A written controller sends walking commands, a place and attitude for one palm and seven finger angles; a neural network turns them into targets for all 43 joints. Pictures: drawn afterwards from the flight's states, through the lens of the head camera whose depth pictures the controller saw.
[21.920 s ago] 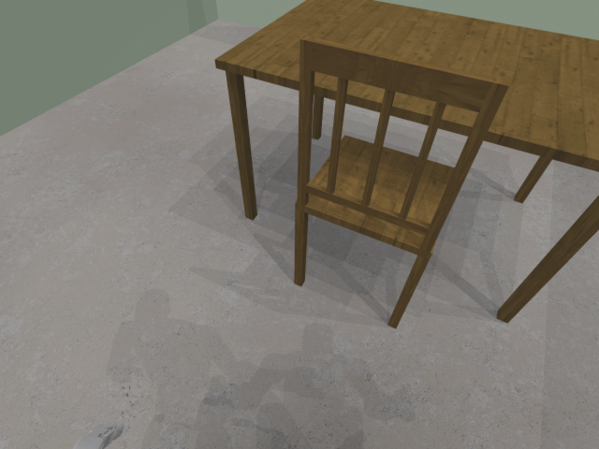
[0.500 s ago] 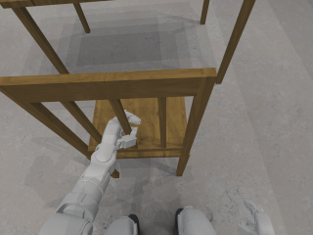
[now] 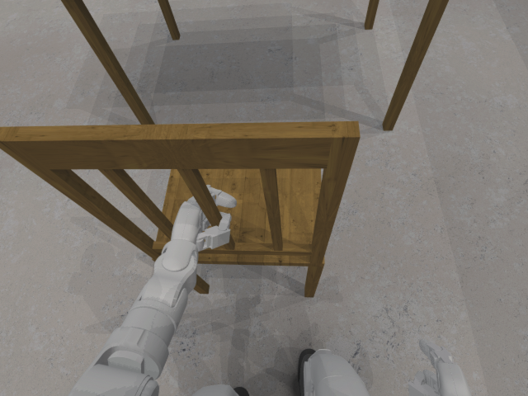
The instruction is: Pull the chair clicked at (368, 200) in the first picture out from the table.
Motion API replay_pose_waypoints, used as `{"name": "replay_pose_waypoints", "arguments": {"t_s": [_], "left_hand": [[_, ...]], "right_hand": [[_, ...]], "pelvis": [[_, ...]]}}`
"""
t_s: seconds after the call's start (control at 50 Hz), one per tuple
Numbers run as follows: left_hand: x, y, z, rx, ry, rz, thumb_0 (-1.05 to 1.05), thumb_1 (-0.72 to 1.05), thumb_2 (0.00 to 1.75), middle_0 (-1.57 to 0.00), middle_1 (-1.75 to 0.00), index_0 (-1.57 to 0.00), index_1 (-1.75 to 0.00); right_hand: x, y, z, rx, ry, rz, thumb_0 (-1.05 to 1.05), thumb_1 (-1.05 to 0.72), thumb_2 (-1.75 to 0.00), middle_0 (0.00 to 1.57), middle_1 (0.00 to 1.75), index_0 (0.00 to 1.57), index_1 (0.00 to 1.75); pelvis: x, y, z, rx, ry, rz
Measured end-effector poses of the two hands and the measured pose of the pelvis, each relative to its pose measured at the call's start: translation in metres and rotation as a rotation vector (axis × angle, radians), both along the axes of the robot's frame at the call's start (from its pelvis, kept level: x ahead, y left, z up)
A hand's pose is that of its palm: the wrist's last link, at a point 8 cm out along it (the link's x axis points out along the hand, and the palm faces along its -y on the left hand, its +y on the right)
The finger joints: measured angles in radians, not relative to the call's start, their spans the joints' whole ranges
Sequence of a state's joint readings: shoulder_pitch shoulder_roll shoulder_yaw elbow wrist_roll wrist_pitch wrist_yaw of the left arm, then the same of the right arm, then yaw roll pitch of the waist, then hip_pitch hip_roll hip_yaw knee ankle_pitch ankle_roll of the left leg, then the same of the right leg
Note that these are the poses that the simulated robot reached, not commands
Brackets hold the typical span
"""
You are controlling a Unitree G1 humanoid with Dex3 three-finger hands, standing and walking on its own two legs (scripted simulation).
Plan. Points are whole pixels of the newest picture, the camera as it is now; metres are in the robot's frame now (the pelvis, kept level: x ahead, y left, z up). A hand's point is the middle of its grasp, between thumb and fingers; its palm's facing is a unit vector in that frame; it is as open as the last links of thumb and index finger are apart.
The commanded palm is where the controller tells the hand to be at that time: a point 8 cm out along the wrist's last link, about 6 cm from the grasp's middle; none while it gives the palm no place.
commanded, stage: stop walking, hand still on the chair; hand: left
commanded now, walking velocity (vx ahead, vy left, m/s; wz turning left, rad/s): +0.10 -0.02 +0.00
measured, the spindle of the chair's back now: (213, 215) +0.39 +0.10 -0.05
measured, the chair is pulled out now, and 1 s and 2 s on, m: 0.53 0.56 0.56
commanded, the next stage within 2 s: open the thumb and straighten the fingers in 0.68 s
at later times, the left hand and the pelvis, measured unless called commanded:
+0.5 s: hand (220, 246) +0.33 +0.08 -0.05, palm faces -0.19 -0.97 -0.17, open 5.2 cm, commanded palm +0.32 +0.14 -0.04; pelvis +0.02 +0.03 +0.01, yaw -1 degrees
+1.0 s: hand (213, 241) +0.34 +0.09 -0.04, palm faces -0.21 -0.97 -0.16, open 7.1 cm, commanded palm +0.33 +0.15 -0.03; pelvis +0.01 +0.04 +0.00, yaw +0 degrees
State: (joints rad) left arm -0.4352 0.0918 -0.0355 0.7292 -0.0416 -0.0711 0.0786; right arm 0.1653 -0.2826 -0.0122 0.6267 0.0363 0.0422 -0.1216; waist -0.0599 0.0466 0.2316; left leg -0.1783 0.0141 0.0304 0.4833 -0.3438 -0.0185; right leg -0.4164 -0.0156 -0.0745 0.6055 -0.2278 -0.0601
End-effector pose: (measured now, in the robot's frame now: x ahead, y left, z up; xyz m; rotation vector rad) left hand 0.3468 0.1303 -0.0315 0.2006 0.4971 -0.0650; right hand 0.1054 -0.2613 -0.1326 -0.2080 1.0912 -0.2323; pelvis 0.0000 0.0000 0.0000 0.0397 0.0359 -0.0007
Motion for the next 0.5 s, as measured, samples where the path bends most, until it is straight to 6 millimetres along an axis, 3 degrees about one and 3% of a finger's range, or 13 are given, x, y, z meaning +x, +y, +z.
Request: {"name": "replay_pose_waypoints", "arguments": {"t_s": [0.14, 0.36, 0.5], "left_hand": [[-0.017, 0.003, 0.001, 0.005, 0.024, -0.013, 0.04, 0.72, 0.80, -0.25, -1.22, -0.50, -1.45], [-0.024, 0.005, 0.002, 0.007, 0.051, -0.045, 0.05, 0.71, 0.80, -0.25, -1.23, -0.50, -1.45], [-0.022, 0.006, 0.002, 0.003, 0.057, -0.072, 0.05, 0.71, 0.81, -0.24, -1.25, -0.50, -1.45]], "right_hand": [[-0.004, 0.006, 0.010, 0.006, -0.042, -0.020, 0.01, -0.91, -0.90, 0.19, 0.30, 0.20, 0.30], [-0.034, 0.035, 0.002, 0.063, 0.033, -0.070, 0.01, -0.91, -0.90, 0.20, 0.30, 0.20, 0.30], [-0.033, 0.045, 0.001, 0.065, 0.059, -0.070, 0.01, -0.90, -0.90, 0.20, 0.30, 0.20, 0.30]], "pelvis": [[-0.009, 0.006, 0.004, 0.015, -0.032, -0.028], [0.012, 0.018, 0.005, -0.013, -0.049, -0.038], [0.018, 0.025, 0.006, -0.032, -0.056, -0.015]]}}
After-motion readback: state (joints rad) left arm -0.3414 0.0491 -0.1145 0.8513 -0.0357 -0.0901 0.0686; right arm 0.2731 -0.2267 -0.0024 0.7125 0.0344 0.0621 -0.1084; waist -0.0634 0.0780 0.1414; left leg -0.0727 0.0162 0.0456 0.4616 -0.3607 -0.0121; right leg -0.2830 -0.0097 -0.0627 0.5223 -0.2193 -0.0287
